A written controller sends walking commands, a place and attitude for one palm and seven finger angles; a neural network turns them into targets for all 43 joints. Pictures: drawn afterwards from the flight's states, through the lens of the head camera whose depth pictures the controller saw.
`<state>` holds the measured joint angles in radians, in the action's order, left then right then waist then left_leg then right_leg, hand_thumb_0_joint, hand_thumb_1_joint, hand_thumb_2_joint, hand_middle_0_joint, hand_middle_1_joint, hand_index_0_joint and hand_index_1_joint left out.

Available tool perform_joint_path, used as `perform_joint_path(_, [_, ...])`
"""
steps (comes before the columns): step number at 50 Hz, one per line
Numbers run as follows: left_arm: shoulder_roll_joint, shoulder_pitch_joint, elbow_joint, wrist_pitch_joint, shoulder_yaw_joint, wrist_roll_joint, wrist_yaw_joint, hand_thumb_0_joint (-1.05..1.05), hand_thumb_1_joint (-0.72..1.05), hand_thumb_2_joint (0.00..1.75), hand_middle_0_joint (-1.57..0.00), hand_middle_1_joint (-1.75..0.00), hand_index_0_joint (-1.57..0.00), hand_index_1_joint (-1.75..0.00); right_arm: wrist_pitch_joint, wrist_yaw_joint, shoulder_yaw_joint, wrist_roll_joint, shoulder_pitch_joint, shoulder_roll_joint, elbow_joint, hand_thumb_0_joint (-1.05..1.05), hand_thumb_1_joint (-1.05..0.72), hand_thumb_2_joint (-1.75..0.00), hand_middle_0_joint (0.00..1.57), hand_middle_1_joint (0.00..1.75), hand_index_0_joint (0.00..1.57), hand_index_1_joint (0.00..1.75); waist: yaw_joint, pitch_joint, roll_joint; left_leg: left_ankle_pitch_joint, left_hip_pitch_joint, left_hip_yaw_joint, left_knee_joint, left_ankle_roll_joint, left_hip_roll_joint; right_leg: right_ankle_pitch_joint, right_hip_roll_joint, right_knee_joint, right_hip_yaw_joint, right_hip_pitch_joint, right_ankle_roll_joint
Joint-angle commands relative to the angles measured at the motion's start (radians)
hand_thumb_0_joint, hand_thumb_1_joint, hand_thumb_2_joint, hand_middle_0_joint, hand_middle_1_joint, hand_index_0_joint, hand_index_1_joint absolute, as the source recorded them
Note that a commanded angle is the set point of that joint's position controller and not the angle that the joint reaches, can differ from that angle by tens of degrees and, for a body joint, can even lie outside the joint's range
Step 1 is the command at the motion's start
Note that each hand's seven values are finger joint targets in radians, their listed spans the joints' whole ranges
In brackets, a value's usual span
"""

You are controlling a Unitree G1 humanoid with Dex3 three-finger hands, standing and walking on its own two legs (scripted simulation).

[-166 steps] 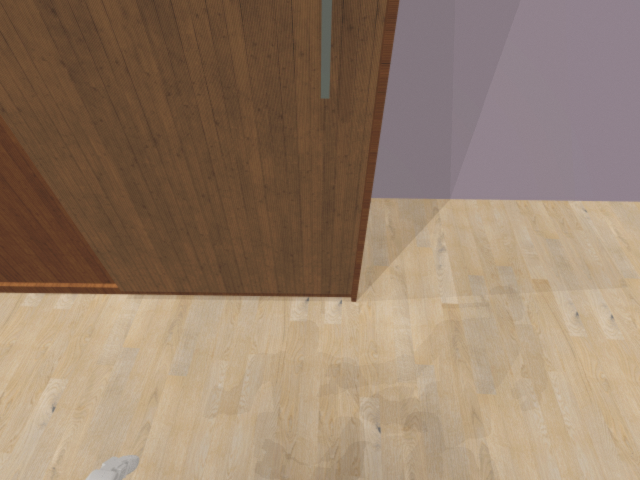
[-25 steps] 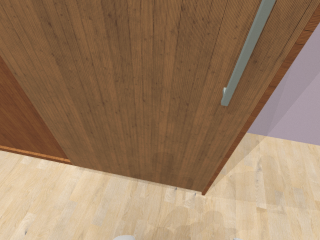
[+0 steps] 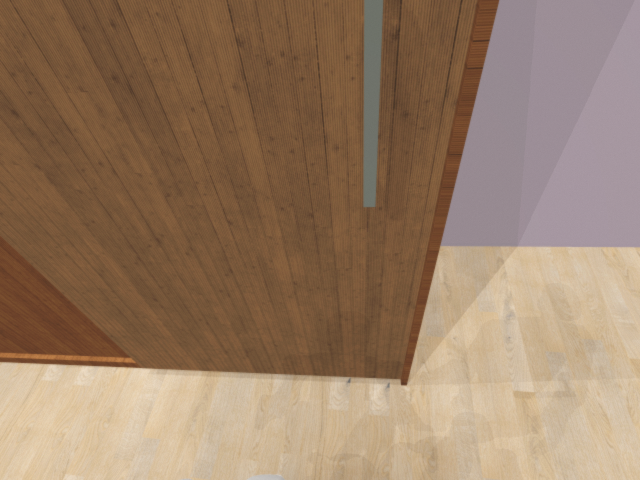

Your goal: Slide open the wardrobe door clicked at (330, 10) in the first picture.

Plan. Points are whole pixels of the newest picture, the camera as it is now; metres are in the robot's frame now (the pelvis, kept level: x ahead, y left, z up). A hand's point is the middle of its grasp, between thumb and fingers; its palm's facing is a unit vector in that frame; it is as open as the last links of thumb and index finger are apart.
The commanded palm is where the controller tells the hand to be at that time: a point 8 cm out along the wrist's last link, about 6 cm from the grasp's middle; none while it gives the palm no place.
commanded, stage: come to a stop and stand still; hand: right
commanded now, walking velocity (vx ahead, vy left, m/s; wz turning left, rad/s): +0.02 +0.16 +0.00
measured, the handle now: (371, 101) +0.49 -0.06 +0.23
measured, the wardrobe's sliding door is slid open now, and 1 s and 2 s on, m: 0.00 0.00 0.00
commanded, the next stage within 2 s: look again from close up in 1.50 s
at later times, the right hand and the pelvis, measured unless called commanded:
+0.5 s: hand out of the picture -0.01 -0.15 -0.17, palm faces -0.02 +0.98 -0.19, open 7.3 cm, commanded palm none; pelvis -0.03 +0.02 +0.00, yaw +1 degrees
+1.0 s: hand out of the picture -0.06 -0.08 -0.17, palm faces +0.04 +0.99 -0.11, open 7.4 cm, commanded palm none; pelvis -0.03 +0.05 +0.00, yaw +1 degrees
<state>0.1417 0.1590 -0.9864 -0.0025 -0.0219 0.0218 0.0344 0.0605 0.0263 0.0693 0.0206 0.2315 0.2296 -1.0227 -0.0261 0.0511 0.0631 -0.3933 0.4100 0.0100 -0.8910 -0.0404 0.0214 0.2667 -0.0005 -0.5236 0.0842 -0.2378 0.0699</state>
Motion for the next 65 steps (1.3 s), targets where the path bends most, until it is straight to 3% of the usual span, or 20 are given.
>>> perform_joint_path(1, [0.153, 0.055, 0.017, 0.024, -0.031, -0.006, 0.023, 0.00, 0.90, 0.90, -0.20, -0.30, -0.20, -0.30, -0.019, -0.008, 0.005, 0.003, 0.088, 0.039, -0.002, 0.00, -0.90, -0.90, 0.20, 0.30, 0.20, 0.30, 0.022, -0.029, -0.169, 0.048, 0.044, 0.058, -0.083, -0.021, 0.015, -0.274, 0.266, 0.297, -0.214, 0.090, 0.039])
perform_joint_path(4, [0.150, 0.111, -0.016, 0.022, -0.037, -0.007, 0.032, 0.00, 0.90, 0.90, -0.20, -0.30, -0.20, -0.30, -0.014, -0.009, 0.004, 0.005, 0.077, 0.037, -0.005, 0.00, -0.90, -0.90, 0.20, 0.30, 0.20, 0.30, 0.042, -0.004, -0.153, 0.025, 0.058, 0.052, -0.035, -0.027, 0.021, -0.315, 0.291, 0.294, -0.236, 0.144, 0.059])
perform_joint_path(7, [0.170, 0.141, -0.037, 0.016, -0.046, -0.006, 0.034, 0.00, 0.90, 0.90, -0.20, -0.30, -0.20, -0.30, -0.004, -0.011, 0.001, 0.006, 0.087, 0.022, -0.013, 0.00, -0.90, -0.90, 0.20, 0.30, 0.20, 0.30, 0.056, -0.036, -0.178, 0.006, 0.048, 0.039, -0.004, -0.028, 0.022, -0.245, 0.299, 0.307, -0.249, 0.194, 0.061])
perform_joint_path(9, [0.165, 0.154, -0.047, 0.014, -0.048, -0.004, 0.033, 0.00, 0.90, 0.90, -0.20, -0.30, -0.20, -0.30, -0.005, -0.012, -0.003, 0.008, 0.069, 0.017, -0.014, 0.00, -0.90, -0.90, 0.20, 0.30, 0.20, 0.30, 0.065, -0.017, -0.183, -0.017, 0.036, 0.029, 0.041, -0.022, 0.031, -0.204, 0.301, 0.312, -0.262, 0.177, 0.073])
perform_joint_path(14, [0.165, 0.151, -0.080, 0.009, -0.048, 0.000, 0.020, 0.00, 0.90, 0.90, -0.20, -0.30, -0.20, -0.30, -0.012, -0.010, -0.022, 0.004, 0.065, -0.020, -0.027, 0.00, -0.90, -0.90, 0.20, 0.30, 0.20, 0.30, 0.064, -0.010, -0.202, -0.052, -0.076, -0.014, 0.197, 0.003, 0.029, -0.024, 0.274, 0.337, -0.268, 0.091, 0.076])
perform_joint_path(17, [0.169, 0.147, -0.098, 0.006, -0.050, 0.000, 0.011, 0.00, 0.90, 0.90, -0.20, -0.30, -0.20, -0.30, -0.019, -0.004, -0.028, -0.003, 0.116, -0.036, -0.057, 0.00, -0.90, -0.90, 0.20, 0.30, 0.20, 0.30, 0.040, -0.036, -0.212, -0.003, -0.164, -0.039, 0.324, 0.020, 0.013, 0.060, 0.249, 0.343, -0.265, 0.051, 0.057])
perform_joint_path(19, [0.146, 0.155, -0.115, 0.007, -0.045, -0.007, 0.008, 0.00, 0.90, 0.90, -0.20, -0.30, -0.20, -0.30, -0.034, 0.002, -0.033, -0.002, 0.148, -0.034, -0.078, 0.00, -0.90, -0.90, 0.20, 0.30, 0.20, 0.30, 0.018, -0.021, -0.169, 0.139, -0.264, -0.053, 0.515, 0.023, 0.014, 0.034, 0.214, 0.292, -0.234, 0.000, 0.028])
perform_joint_path(20, [0.116, 0.170, -0.122, 0.008, -0.040, -0.011, 0.003, 0.00, 0.90, 0.90, -0.20, -0.30, -0.20, -0.30, -0.042, 0.006, -0.031, -0.001, 0.166, -0.021, -0.089, 0.00, -0.90, -0.90, 0.20, 0.30, 0.20, 0.30, 0.016, -0.026, -0.115, 0.182, -0.318, -0.031, 0.585, 0.029, 0.039, 0.047, 0.175, 0.261, -0.188, -0.027, -0.010])
perform_joint_path(21, [0.083, 0.187, -0.126, 0.008, -0.032, -0.016, 0.000, 0.00, 0.90, 0.90, -0.20, -0.30, -0.20, -0.30, -0.051, 0.012, -0.035, -0.003, 0.155, 0.001, -0.090, 0.00, -0.90, -0.90, 0.20, 0.30, 0.20, 0.30, 0.027, -0.007, -0.065, 0.144, -0.326, 0.047, 0.611, 0.055, 0.105, 0.062, 0.130, 0.219, -0.146, -0.075, -0.044])
perform_joint_path(22, [0.057, 0.195, -0.129, 0.007, -0.021, -0.017, -0.005, 0.00, 0.90, 0.90, -0.20, -0.30, -0.20, -0.30, -0.057, 0.014, -0.038, -0.006, 0.130, 0.016, -0.085, 0.00, -0.90, -0.90, 0.20, 0.30, 0.20, 0.30, 0.038, 0.017, -0.033, 0.076, -0.254, 0.091, 0.634, 0.081, 0.156, 0.048, 0.090, 0.189, -0.107, -0.055, -0.064])
perform_joint_path(23, [0.044, 0.193, -0.134, 0.003, -0.014, -0.012, -0.009, 0.00, 0.90, 0.90, -0.20, -0.30, -0.20, -0.30, -0.063, 0.012, -0.041, -0.009, 0.108, 0.025, -0.085, 0.00, -0.90, -0.90, 0.20, 0.30, 0.20, 0.30, 0.048, 0.032, 0.014, -0.006, -0.147, 0.109, 0.656, 0.089, 0.161, 0.015, 0.067, 0.164, -0.086, 0.005, -0.069])
perform_joint_path(24, [0.040, 0.212, -0.141, -0.004, -0.012, -0.008, -0.008, 0.00, 0.90, 0.90, -0.20, -0.30, -0.20, -0.30, -0.067, 0.012, -0.041, -0.010, 0.089, 0.021, -0.085, 0.00, -0.90, -0.90, 0.20, 0.30, 0.20, 0.30, 0.056, 0.054, 0.110, -0.056, -0.090, 0.109, 0.682, 0.089, 0.143, -0.016, 0.065, 0.133, -0.075, 0.042, -0.068])
perform_joint_path(25, [0.045, 0.229, -0.152, -0.006, -0.010, -0.005, -0.008, 0.00, 0.90, 0.90, -0.20, -0.30, -0.20, -0.30, -0.066, 0.013, -0.045, -0.011, 0.079, 0.009, -0.083, 0.00, -0.90, -0.90, 0.20, 0.30, 0.20, 0.30, 0.060, 0.090, 0.112, -0.083, -0.044, 0.106, 0.690, 0.088, 0.140, -0.038, 0.071, 0.122, -0.069, 0.055, -0.067])
perform_joint_path(29, [0.042, 0.268, -0.177, -0.003, -0.004, -0.006, -0.005, 0.00, 0.90, 0.90, -0.20, -0.30, -0.20, -0.30, -0.063, 0.015, -0.050, -0.015, 0.104, -0.012, -0.081, 0.00, -0.90, -0.90, 0.20, 0.30, 0.20, 0.30, 0.053, 0.104, -0.011, -0.019, -0.064, 0.071, 0.636, 0.076, 0.094, -0.050, 0.092, 0.152, -0.083, 0.041, -0.064])
perform_joint_path(31, [0.038, 0.265, -0.178, -0.001, -0.001, -0.006, -0.003, 0.00, 0.90, 0.90, -0.20, -0.30, -0.20, -0.30, -0.064, 0.016, -0.050, -0.016, 0.123, -0.019, -0.082, 0.00, -0.90, -0.90, 0.20, 0.30, 0.20, 0.30, 0.044, 0.106, -0.035, 0.007, -0.088, 0.066, 0.621, 0.074, 0.086, -0.038, 0.095, 0.167, -0.089, 0.017, -0.064])
perform_joint_path(47, [0.026, 0.230, -0.166, 0.010, -0.002, -0.012, 0.006, 0.00, 0.90, 0.90, -0.20, -0.30, -0.20, -0.30, -0.079, 0.020, -0.054, -0.012, 0.200, -0.061, -0.104, 0.00, -0.90, -0.90, 0.20, 0.30, 0.20, 0.30, 0.034, 0.049, -0.062, 0.156, -0.132, 0.056, 0.603, 0.069, 0.079, -0.142, 0.108, 0.145, -0.086, 0.070, -0.062])
perform_joint_path(65, [0.082, 0.166, -0.144, 0.019, 0.002, -0.013, 0.007, 0.00, 0.90, 0.90, -0.20, -0.30, -0.20, -0.30, -0.081, 0.020, -0.054, -0.008, 0.183, -0.024, -0.098, 0.00, -0.90, -0.90, 0.20, 0.30, 0.20, 0.30, 0.026, 0.029, -0.062, 0.288, -0.207, 0.034, 0.587, 0.058, 0.083, -0.238, 0.122, 0.161, -0.094, 0.105, -0.055])
